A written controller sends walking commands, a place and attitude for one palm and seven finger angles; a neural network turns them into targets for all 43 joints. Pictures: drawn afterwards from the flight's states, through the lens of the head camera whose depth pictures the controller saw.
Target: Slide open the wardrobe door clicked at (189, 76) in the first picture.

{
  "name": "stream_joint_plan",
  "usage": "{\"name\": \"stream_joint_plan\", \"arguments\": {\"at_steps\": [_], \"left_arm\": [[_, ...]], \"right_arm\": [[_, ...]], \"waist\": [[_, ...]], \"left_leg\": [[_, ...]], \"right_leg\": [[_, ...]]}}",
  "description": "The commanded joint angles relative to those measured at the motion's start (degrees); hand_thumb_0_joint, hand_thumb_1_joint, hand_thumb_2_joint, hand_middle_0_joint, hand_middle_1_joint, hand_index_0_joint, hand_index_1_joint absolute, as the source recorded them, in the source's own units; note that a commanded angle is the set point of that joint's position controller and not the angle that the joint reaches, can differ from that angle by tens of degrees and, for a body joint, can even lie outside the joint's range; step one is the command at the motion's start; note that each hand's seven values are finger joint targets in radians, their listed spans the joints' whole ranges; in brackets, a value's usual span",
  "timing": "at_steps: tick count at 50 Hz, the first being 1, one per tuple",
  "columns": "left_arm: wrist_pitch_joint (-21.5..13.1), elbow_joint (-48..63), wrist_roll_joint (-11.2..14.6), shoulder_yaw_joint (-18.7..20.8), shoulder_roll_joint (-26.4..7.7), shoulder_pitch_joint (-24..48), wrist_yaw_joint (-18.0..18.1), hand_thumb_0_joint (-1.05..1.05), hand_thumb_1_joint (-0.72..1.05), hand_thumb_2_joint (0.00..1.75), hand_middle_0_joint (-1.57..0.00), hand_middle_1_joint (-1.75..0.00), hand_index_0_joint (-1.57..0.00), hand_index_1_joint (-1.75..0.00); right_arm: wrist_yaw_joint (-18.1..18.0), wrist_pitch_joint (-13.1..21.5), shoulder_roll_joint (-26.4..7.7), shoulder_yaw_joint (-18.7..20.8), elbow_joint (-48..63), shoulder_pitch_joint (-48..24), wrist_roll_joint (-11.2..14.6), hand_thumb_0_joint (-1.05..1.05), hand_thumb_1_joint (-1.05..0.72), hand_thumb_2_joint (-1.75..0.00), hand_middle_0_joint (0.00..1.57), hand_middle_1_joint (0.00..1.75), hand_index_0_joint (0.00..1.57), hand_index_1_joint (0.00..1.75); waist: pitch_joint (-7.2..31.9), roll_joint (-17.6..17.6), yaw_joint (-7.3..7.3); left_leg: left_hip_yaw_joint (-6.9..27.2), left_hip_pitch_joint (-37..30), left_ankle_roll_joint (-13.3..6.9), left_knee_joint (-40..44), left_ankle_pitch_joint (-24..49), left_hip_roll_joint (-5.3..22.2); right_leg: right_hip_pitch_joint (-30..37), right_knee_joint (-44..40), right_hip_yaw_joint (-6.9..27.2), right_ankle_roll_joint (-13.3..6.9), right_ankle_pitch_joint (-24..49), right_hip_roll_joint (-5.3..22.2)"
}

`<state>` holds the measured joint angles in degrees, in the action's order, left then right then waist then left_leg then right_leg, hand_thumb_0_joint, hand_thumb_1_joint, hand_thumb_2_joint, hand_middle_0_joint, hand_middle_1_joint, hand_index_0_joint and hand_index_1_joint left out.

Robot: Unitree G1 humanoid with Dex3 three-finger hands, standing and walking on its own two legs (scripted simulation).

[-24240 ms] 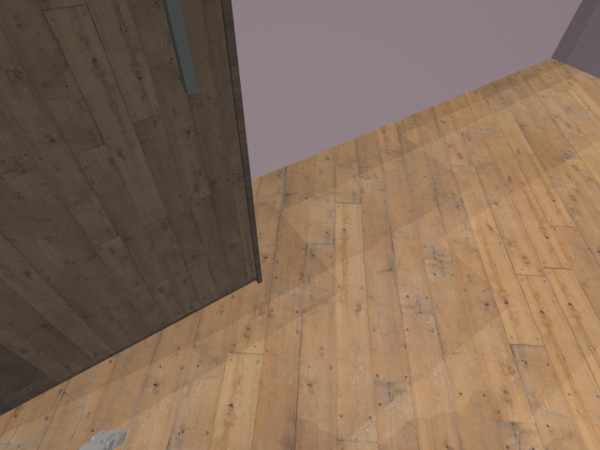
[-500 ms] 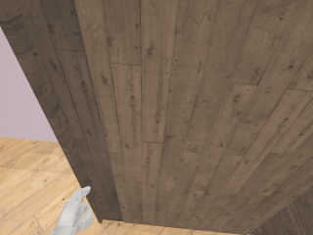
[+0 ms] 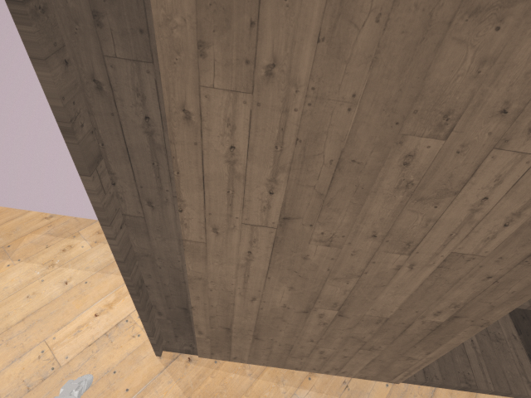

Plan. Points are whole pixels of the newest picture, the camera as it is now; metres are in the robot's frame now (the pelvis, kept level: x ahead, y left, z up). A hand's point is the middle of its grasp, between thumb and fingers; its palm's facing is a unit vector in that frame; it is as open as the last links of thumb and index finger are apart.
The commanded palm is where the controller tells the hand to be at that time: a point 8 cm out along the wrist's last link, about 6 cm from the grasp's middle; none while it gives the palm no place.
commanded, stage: stop walking and hold the door there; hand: right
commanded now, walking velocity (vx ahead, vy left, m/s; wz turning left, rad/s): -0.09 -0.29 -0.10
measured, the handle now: out of the picture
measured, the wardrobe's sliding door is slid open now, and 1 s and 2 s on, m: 0.54 0.54 0.54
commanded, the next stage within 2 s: loosen the grip on the handle in 1.44 s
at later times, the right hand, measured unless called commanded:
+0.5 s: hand out of the picture +0.30 -0.39 +0.21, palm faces +0.46 +0.87 -0.15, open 6.4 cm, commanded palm +0.27 -0.40 +0.16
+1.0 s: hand out of the picture +0.30 -0.39 +0.21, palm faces +0.43 +0.90 -0.12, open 6.3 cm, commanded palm +0.26 -0.40 +0.16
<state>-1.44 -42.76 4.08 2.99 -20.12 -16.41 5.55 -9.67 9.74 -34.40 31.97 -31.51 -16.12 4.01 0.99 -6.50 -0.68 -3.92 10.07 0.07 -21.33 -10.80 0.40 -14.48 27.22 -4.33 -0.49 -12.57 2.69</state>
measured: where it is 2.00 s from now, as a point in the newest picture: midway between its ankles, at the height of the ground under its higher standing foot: outside the picture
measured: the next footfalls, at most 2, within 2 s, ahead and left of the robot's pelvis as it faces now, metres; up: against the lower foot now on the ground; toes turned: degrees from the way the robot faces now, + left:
right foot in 0.22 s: +0.00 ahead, -0.20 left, +0.00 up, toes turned -9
left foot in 0.56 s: -0.10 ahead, -0.02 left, +0.00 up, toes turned -1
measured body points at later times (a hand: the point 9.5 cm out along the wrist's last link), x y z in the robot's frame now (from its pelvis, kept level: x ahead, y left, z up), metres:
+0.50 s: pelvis -0.07 -0.12 +0.00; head -0.05 -0.11 +0.45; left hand +0.11 +0.06 -0.11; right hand +0.27 -0.44 +0.22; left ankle -0.13 -0.01 -0.72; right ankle -0.04 -0.20 -0.74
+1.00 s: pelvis -0.09 -0.13 +0.00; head -0.10 -0.13 +0.45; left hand +0.02 +0.13 -0.11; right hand +0.27 -0.44 +0.22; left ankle -0.14 -0.03 -0.74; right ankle -0.04 -0.20 -0.74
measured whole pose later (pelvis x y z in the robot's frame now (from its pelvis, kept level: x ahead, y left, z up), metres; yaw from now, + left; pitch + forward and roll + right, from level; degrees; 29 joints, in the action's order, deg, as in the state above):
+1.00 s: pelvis -0.09 -0.13 +0.00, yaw +1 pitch +0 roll +0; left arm -0.9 -40.3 3.3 -0.4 -16.0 -15.7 5.1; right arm -8.6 5.8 -24.4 14.8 -28.0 -30.2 6.2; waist 1.1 -1.2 -0.8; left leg -2.7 6.2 -1.7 -22.3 -16.2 -1.0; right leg -14.9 21.1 -10.4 -3.7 -7.1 -0.6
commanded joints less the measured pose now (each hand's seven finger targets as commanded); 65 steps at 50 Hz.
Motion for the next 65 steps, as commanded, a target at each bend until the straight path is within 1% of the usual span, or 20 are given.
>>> {"name": "stream_joint_plan", "arguments": {"at_steps": [1, 4, 7, 8, 10, 12, 13, 14, 15, 18, 22, 27, 30, 33, 38, 42, 48, 53, 59, 65], "left_arm": [[-2.5, 8.3, -0.5, 2.2, -6.2, 6.6, -0.5, 0.00, 0.90, 0.90, -0.20, -0.30, -0.20, -0.30], [-2.0, 8.5, -1.1, 1.7, -6.0, 7.9, -0.4, 0.00, 0.90, 0.90, -0.20, -0.30, -0.20, -0.30], [-1.7, 9.7, -0.6, 1.5, -4.1, 9.3, 0.2, 0.00, 0.90, 0.90, -0.20, -0.30, -0.20, -0.30], [-1.2, 9.5, -0.4, 1.6, -4.6, 9.9, 0.4, 0.00, 0.90, 0.90, -0.20, -0.30, -0.20, -0.30], [-0.8, 11.1, -0.1, 1.9, -3.5, 10.3, 0.6, 0.00, 0.90, 0.90, -0.20, -0.30, -0.20, -0.30], [-0.4, 11.7, -0.2, 1.8, -3.1, 10.7, 0.2, 0.00, 0.90, 0.90, -0.20, -0.30, -0.20, -0.30], [-0.4, 11.6, -0.5, 1.5, -4.2, 12.0, 0.0, 0.00, 0.90, 0.90, -0.20, -0.30, -0.20, -0.30], [-0.4, 12.9, -0.6, 1.2, -3.7, 12.8, -0.3, 0.00, 0.90, 0.90, -0.20, -0.30, -0.20, -0.30], [-0.9, 13.6, -0.7, 0.8, -2.7, 13.4, -0.3, 0.00, 0.90, 0.90, -0.20, -0.30, -0.20, -0.30], [-1.5, 11.5, -0.1, 0.3, -1.6, 9.3, 0.3, 0.00, 0.90, 0.90, -0.20, -0.30, -0.20, -0.30], [-2.3, 11.3, -2.0, -2.7, -0.2, 9.2, -0.6, 0.00, 0.90, 0.90, -0.20, -0.30, -0.20, -0.30], [-3.0, 11.4, -2.6, -3.2, -0.8, 9.4, -1.5, 0.00, 0.90, 0.90, -0.20, -0.30, -0.20, -0.30], [-3.2, 11.2, -2.1, -2.7, -0.9, 8.2, -1.5, 0.00, 0.90, 0.90, -0.20, -0.30, -0.20, -0.30], [-3.2, 11.2, -1.3, -2.7, -0.7, 8.7, -1.1, 0.00, 0.90, 0.90, -0.20, -0.30, -0.20, -0.30], [-2.7, 10.7, -1.8, -2.4, -0.9, 9.1, -0.7, 0.00, 0.90, 0.90, -0.20, -0.30, -0.20, -0.30], [-2.5, 11.0, -1.5, -1.8, -1.8, 7.7, -0.5, 0.00, 0.90, 0.90, -0.20, -0.30, -0.20, -0.30], [-2.0, 10.0, -0.9, -1.1, -2.7, 6.5, 0.0, 0.00, 0.90, 0.90, -0.20, -0.30, -0.20, -0.30], [-2.0, 9.6, -0.8, -1.2, -2.7, 6.1, 0.2, 0.00, 0.90, 0.90, -0.20, -0.30, -0.20, -0.30], [-1.9, 9.2, -0.8, -1.2, -3.1, 6.2, 0.2, 0.00, 0.90, 0.90, -0.20, -0.30, -0.20, -0.30], [-1.3, 9.8, -0.6, -1.4, -2.3, 6.9, -0.2, 0.00, 0.90, 0.90, -0.20, -0.30, -0.20, -0.30]], "right_arm": [[3.4, -1.2, -12.8, -3.8, 3.0, -11.2, -2.4, 0.00, -0.90, -0.90, 0.45, 1.40, 0.45, 1.40], [3.7, -0.8, -14.8, -1.5, 3.6, -10.5, -3.2, 0.00, -0.90, -0.90, 0.45, 1.40, 0.45, 1.40], [4.3, -1.7, -9.0, -6.1, 6.4, -10.7, -3.1, 0.00, -0.90, -0.90, 0.45, 1.40, 0.45, 1.40], [4.2, -2.2, -8.3, -7.7, 7.2, -11.3, -2.6, 0.00, -0.90, -0.90, 0.45, 1.40, 0.45, 1.40], [3.9, -2.7, -3.4, -12.3, 13.0, -14.2, -2.6, 0.00, -0.90, -0.90, 0.45, 1.40, 0.45, 1.40], [3.8, -2.9, 1.3, -16.8, 15.0, -16.0, -3.0, 0.00, -0.90, -0.90, 0.45, 1.40, 0.45, 1.40], [3.7, -2.4, 1.8, -17.8, 16.4, -16.7, -2.8, 0.00, -0.90, -0.90, 0.45, 1.40, 0.45, 1.40], [3.5, -1.5, 2.7, -18.6, 19.6, -18.3, -2.5, 0.00, -0.90, -0.90, 0.45, 1.40, 0.45, 1.40], [3.6, -0.4, 5.2, -20.8, 21.7, -19.8, -2.0, 0.00, -0.90, -0.90, 0.45, 1.40, 0.45, 1.40], [3.8, -0.2, 6.0, -21.7, 20.4, -20.4, -1.0, 0.00, -0.90, -0.90, 0.45, 1.40, 0.45, 1.40], [5.1, -1.0, 8.9, -24.9, 21.1, -25.5, -1.7, 0.00, -0.90, -0.90, 0.45, 1.40, 0.45, 1.40], [5.7, -1.7, 6.1, -23.0, 22.8, -26.7, -0.9, 0.00, -0.90, -0.90, 0.45, 1.40, 0.45, 1.40], [5.7, -2.1, 6.6, -23.1, 23.4, -27.0, -0.1, 0.00, -0.90, -0.90, 0.45, 1.40, 0.45, 1.40], [5.7, -2.9, 10.3, -26.1, 20.8, -25.3, 0.3, 0.00, -0.90, -0.90, 0.45, 1.40, 0.45, 1.40], [4.7, -2.2, 7.8, -24.2, 17.8, -27.6, 0.0, 0.00, -0.90, -0.90, 0.45, 1.40, 0.45, 1.40], [4.7, -2.1, 8.8, -25.1, 13.5, -28.3, -0.1, 0.00, -0.90, -0.90, 0.45, 1.40, 0.45, 1.40], [4.5, -2.8, 6.5, -24.0, 9.0, -27.2, 0.1, 0.00, -0.90, -0.90, 0.45, 1.40, 0.45, 1.40], [4.8, -1.8, 8.3, -25.6, 8.3, -25.5, 0.0, 0.00, -0.90, -0.90, 0.45, 1.40, 0.45, 1.40], [4.6, -1.2, 5.6, -23.2, 9.4, -24.1, -0.5, 0.00, -0.90, -0.90, 0.45, 1.40, 0.45, 1.40], [4.9, -1.3, 8.9, -25.4, 10.7, -22.0, -0.5, 0.00, -0.90, -0.90, 0.45, 1.40, 0.45, 1.40]], "waist": [[1.0, 16.9, 0.92], [1.8, 15.7, 0.49], [4.1, 18.6, 0.54], [4.0, 15.8, 0.90], [6.6, 17.8, 0.99], [8.4, 11.9, 1.28], [7.9, 1.8, 1.34], [8.7, -3.4, 1.14], [7.3, -5.6, 1.19], [8.4, 7.6, 1.69], [9.0, -1.5, 1.18], [14.3, 3.3, 0.98], [15.4, 5.9, 2.30], [13.3, 5.4, 2.37], [8.4, -1.1, 1.45], [8.1, 3.7, 1.90], [6.2, 3.7, 2.64], [5.7, 2.4, 2.55], [7.7, 6.8, 2.27], [7.6, 7.6, 2.34]], "left_leg": [[16.3, 3.0, -8.7, 8.7, 13.6, 22.5], [11.1, -0.4, -7.6, 4.1, 24.2, 22.3], [8.6, -4.3, -6.2, -0.3, 37.1, 21.6], [7.2, -3.9, -5.0, -2.2, 36.0, 21.4], [5.6, -3.8, -3.2, -7.4, 34.7, 18.3], [3.1, -0.3, -1.2, -10.9, 24.3, 15.4], [0.3, 2.7, 0.5, -16.8, 9.1, 11.6], [-2.2, 5.3, 0.8, -27.9, -10.9, 8.0], [-2.0, 6.8, 0.4, -37.7, -18.5, 6.2], [0.7, 13.4, 0.4, -37.9, -16.2, 5.8], [0.4, 8.3, -1.0, -18.4, -14.1, 3.4], [3.2, 0.1, -3.9, 1.5, -0.9, 2.2], [5.3, 0.1, -4.3, -1.0, 4.6, 3.7], [4.7, 4.2, -2.6, -3.9, -0.5, 2.8], [4.2, 2.8, -3.3, -4.0, -9.7, 2.4], [5.3, 0.7, -4.5, 1.6, -9.8, 3.3], [8.9, 6.4, -4.4, 4.6, -8.7, 6.3], [8.3, 6.8, -3.6, 2.8, -5.0, 6.2], [10.2, 5.6, -3.0, 2.1, 4.5, 7.5], [10.5, 5.4, -2.6, 1.0, 9.2, 8.0]], "right_leg": [[-1.4, 11.0, 7.1, -0.1, -7.4, 0.9], [-1.3, 7.5, 6.3, 0.4, -7.2, 1.1], [0.5, 1.4, 2.0, 1.6, -4.3, 0.9], [2.9, -2.2, 0.6, 1.8, -0.2, 1.2], [5.9, -7.0, -2.6, 2.0, 12.4, 2.7], [8.8, -6.9, -3.1, 1.1, 20.2, 5.6], [8.9, -9.7, 0.9, -0.3, 21.5, 8.5], [5.6, -11.4, 4.9, -3.2, 18.4, 11.8], [0.9, -13.1, 7.8, -7.6, 12.8, 13.2], [9.8, -12.0, 12.2, -9.0, 11.6, 13.9], [12.3, -15.6, 11.2, -2.3, 5.3, 11.6], [19.2, -8.6, 10.2, 4.2, 21.1, 10.3], [20.0, -7.0, 9.0, 6.2, 22.1, 8.8], [21.2, -8.2, 11.0, 3.2, 21.9, 11.0], [12.6, -18.3, 11.7, 4.3, -3.9, 12.3], [9.7, -16.4, 8.8, 4.0, -8.7, 9.7], [11.2, -10.7, 8.6, 0.4, -4.0, 9.1], [11.5, -10.4, 9.4, -0.2, 0.2, 9.6], [12.6, -5.8, 8.0, -1.4, 10.6, 8.8], [13.1, -3.0, 7.2, -2.0, 15.8, 8.7]]}}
